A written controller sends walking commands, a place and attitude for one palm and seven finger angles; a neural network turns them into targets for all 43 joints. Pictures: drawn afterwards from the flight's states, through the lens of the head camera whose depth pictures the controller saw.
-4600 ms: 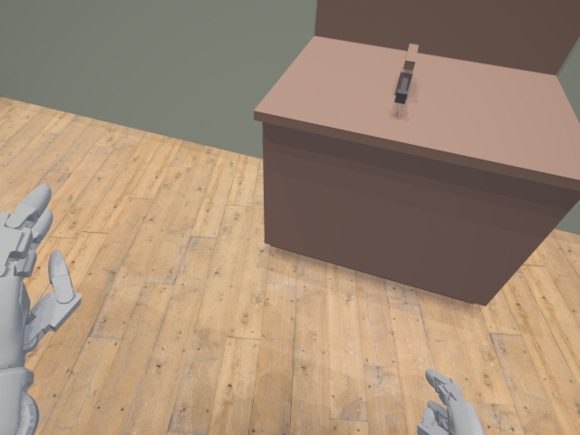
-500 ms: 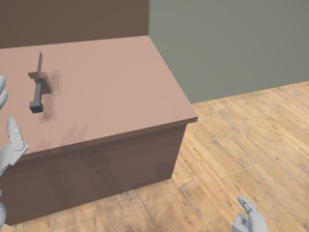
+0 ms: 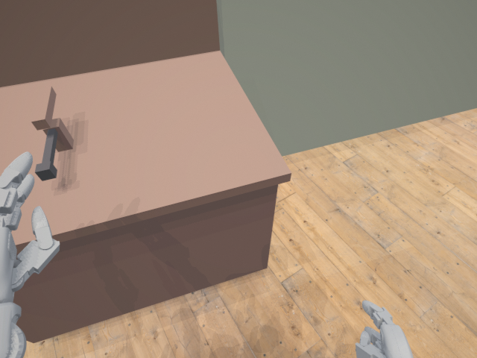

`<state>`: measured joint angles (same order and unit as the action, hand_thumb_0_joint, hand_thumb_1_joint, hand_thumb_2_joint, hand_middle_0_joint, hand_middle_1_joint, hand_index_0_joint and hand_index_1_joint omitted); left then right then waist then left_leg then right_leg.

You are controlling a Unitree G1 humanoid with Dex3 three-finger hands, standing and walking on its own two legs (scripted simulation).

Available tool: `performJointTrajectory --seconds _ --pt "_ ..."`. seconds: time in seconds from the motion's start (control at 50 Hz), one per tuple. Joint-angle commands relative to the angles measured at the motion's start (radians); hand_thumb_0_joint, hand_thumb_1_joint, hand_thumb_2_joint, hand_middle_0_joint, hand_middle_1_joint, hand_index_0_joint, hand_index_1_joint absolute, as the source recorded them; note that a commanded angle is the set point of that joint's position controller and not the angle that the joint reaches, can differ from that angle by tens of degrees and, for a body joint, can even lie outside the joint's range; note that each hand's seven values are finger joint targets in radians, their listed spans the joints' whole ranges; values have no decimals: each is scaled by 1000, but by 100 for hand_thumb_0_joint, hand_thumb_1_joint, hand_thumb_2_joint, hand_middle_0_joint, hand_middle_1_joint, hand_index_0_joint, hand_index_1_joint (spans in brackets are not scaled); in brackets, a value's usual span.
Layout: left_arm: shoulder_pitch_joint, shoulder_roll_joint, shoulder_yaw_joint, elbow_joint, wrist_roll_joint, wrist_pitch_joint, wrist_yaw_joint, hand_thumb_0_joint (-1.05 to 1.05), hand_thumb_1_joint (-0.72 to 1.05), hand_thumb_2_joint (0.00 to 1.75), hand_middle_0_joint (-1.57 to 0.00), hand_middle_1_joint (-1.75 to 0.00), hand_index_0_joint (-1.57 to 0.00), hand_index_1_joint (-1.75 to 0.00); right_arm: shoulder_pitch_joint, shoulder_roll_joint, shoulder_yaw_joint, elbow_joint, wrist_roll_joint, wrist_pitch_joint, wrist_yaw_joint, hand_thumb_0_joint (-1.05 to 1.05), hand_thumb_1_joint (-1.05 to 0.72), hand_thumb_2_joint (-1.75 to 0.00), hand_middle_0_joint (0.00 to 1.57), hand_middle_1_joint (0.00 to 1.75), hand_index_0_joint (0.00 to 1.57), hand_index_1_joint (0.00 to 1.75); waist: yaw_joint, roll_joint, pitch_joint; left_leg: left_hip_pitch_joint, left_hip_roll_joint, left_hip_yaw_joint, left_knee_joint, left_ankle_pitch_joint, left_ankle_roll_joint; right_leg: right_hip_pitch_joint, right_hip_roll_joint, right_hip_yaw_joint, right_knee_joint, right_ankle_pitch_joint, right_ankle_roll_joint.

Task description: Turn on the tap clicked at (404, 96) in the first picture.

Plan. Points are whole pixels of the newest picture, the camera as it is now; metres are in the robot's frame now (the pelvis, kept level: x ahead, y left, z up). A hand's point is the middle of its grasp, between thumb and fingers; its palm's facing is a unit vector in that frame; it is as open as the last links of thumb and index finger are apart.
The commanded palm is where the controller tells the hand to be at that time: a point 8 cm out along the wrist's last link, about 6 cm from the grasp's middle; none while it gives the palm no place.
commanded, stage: come to a stop and stand still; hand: left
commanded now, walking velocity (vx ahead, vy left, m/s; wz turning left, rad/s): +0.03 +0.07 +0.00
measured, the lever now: (46, 171) +0.46 +0.43 +0.03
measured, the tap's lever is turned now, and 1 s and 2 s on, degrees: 0 0 0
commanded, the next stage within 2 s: look again from close up in 0.62 s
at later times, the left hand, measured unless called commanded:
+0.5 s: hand (36, 291) +0.17 +0.23 +0.16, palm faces +0.42 -0.84 -0.35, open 7.4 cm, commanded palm +0.10 +0.28 +0.18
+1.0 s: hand (23, 298) +0.16 +0.25 +0.14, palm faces +0.29 -0.88 -0.36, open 7.4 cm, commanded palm +0.11 +0.31 +0.18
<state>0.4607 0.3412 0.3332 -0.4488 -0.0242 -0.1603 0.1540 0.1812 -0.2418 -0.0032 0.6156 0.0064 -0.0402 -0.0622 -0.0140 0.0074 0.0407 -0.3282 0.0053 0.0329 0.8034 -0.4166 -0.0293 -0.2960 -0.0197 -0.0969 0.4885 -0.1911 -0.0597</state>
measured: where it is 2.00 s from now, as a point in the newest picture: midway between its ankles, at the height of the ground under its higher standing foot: outside the picture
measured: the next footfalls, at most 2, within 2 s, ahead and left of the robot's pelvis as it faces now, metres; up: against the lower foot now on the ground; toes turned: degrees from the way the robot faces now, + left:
left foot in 0.12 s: +0.00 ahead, +0.12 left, +0.00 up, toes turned +2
left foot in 1.86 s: +0.18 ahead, +0.26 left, +0.00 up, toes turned +3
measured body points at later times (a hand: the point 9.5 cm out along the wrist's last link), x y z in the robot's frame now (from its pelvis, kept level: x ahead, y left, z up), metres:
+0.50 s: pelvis -0.05 +0.00 -0.01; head -0.06 -0.01 +0.44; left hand +0.14 +0.27 +0.18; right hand +0.11 -0.20 -0.11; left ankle -0.04 +0.13 -0.73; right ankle -0.02 -0.08 -0.74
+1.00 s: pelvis -0.06 +0.03 +0.00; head -0.04 +0.03 +0.45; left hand +0.14 +0.30 +0.16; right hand +0.12 -0.20 -0.07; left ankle -0.04 +0.12 -0.74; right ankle -0.02 -0.09 -0.74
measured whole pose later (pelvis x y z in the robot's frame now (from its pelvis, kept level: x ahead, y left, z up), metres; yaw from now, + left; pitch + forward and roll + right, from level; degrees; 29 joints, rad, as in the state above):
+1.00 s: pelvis -0.06 +0.03 +0.00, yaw -1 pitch -2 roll +0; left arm 0.45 0.33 0.27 -0.40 -0.04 -0.24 0.08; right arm 0.22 -0.20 0.00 0.57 0.02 -0.15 -0.01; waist 0.01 -0.01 0.06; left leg -0.20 -0.03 0.08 0.47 -0.24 0.04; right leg -0.25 -0.03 -0.03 0.49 -0.20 0.00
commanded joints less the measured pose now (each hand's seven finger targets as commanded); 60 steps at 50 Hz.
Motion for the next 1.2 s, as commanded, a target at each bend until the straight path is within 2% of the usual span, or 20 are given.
performJointTrajectory --seconds 0.0,0.06,0.12,0.16,0.22,0.34,0.4,0.44,0.5,0.58,0.68,0.7,0.72,0.76,0.78,0.86,0.94,0.98,1.08,1.18 --pt "24 201 151 -286 2 -80 37 0 90 90 -20 -30 -20 -30 -80 -50 -24 -181 -6 -43 -10 0 -90 -90 20 30 20 30 30 -118 -212 -26 21 -11 -164 3 16 261 -280 251 -117 405 -70" --pt "25 205 145 -352 1 -81 45 0 90 90 -20 -30 -20 -30 -45 -62 -36 -178 -10 -38 -7 0 -90 -90 20 30 20 30 8 -53 -222 133 15 4 -380 169 25 178 -209 216 -105 150 -13" --pt "8 204 137 -362 3 -102 45 0 90 90 -20 -30 -20 -30 -57 -98 -45 -191 -1 -52 -14 0 -90 -90 20 30 20 30 33 186 -163 117 228 -181 -492 347 100 80 -25 91 57 -59 67" --pt "-9 189 125 -284 3 -95 34 0 90 90 -20 -30 -20 -30 -65 -82 -33 -172 -3 -62 -15 0 -90 -90 20 30 20 30 22 256 -97 -36 252 -182 -550 226 116 102 -6 53 166 -179 74" --pt "-129 148 72 -224 15 -98 27 0 90 90 -20 -30 -20 -30 -53 -89 -40 -148 -2 -82 -16 0 -90 -90 20 30 20 30 8 202 -13 -102 258 -186 -569 -47 135 71 14 42 202 -197 74" --pt "-210 133 27 -142 23 -76 19 0 90 90 -20 -30 -20 -30 -54 -88 -26 -129 -2 -90 -3 0 -90 -90 20 30 20 30 1 105 -2 -89 192 -142 -453 -65 94 147 4 57 -63 -127 57" --pt "-199 174 60 -157 14 -59 16 0 90 90 -20 -30 -20 -30 -62 -71 -30 -134 -10 -80 0 0 -90 -90 20 30 20 30 8 -119 -16 -71 49 -7 -231 -76 42 39 -142 320 -204 -357 -21" --pt "-166 202 90 -205 1 -58 18 0 90 90 -20 -30 -20 -30 -77 -53 -24 -138 -12 -69 6 0 -90 -90 20 30 20 30 17 -152 -41 -44 22 1 -70 -18 29 10 -253 442 -295 -438 -93" --pt "-98 226 140 -261 -5 -73 30 0 90 90 -20 -30 -20 -30 -84 -28 -1 -143 -15 -61 8 0 -90 -90 20 30 20 30 21 -85 -108 -25 34 -11 -148 9 31 109 -246 342 -219 -190 -99" --pt "-11 212 154 -283 -15 -79 34 0 90 90 -20 -30 -20 -30 -67 -49 -19 -159 -11 -53 0 0 -90 -90 20 30 20 30 15 -6 -172 123 52 -24 -395 221 38 161 -130 199 -70 -3 -10" --pt "-37 160 100 -234 -4 -90 23 0 90 90 -20 -30 -20 -30 -76 -75 -22 -163 0 -64 -5 0 -90 -90 20 30 20 30 19 135 -70 -28 161 -143 -464 227 76 171 -20 121 -13 14 52" --pt "-1003 949 696 -342 116 -182 14 0 90 90 -20 -30 -20 -30 108 -118 -69 -123 -48 -143 -5 0 -90 -90 20 30 20 30 77 -47 16 -113 109 8 -218 268 83 90 -86 222 -152 130 68" --pt "-464 342 253 192 24 -130 -40 0 90 90 -20 -30 -20 -30 21 0 -21 -103 -11 -146 14 0 -90 -90 20 30 20 30 31 -83 -144 -6 -5 -47 -187 219 42 125 -193 342 -109 233 -53" --pt "-281 209 136 116 -8 -146 -39 0 90 90 -20 -30 -20 -30 20 -76 -45 -145 14 -161 22 0 -90 -90 20 30 20 30 46 -63 -135 47 5 -16 -301 173 43 217 -217 316 -128 372 -20" --pt "-239 113 49 61 -29 -155 -47 0 90 90 -20 -30 -20 -30 -6 -63 -46 -164 26 -172 31 0 -90 -90 20 30 20 30 45 67 -167 123 2 -4 -381 247 47 228 -169 252 -80 333 -8" --pt "-81 126 16 -152 -27 -154 -43 0 90 90 -20 -30 -20 -30 -41 -84 -44 -189 16 -170 60 0 -90 -90 20 30 20 30 63 54 -160 101 95 -107 -444 348 79 196 -52 142 -33 60 43" --pt "-93 235 159 -177 -25 -149 -28 0 90 90 -20 -30 -20 -30 -66 -85 -34 -214 9 -163 41 0 -90 -90 20 30 20 30 57 -75 -106 7 84 -111 -492 165 71 190 -29 127 -53 -35 43" --pt "-168 318 244 -231 -27 -155 -20 0 90 90 -20 -30 -20 -30 -77 -82 -29 -217 1 -160 24 0 -90 -90 20 30 20 30 51 4 -76 14 72 -111 -515 107 68 154 -24 138 -77 -73 40" --pt "-273 207 144 -228 -25 -160 -35 0 90 90 -20 -30 -20 -30 -62 -59 -12 -209 -6 -180 23 0 -90 -90 20 30 20 30 46 133 -98 26 80 -106 -533 119 66 212 -8 118 -51 17 38" --pt "-201 95 21 -130 -13 -128 -47 0 90 90 -20 -30 -20 -30 -41 -76 -25 -187 -14 -185 35 0 -90 -90 20 30 20 30 38 36 -102 75 40 -64 -448 0 81 134 -21 162 -124 -156 17"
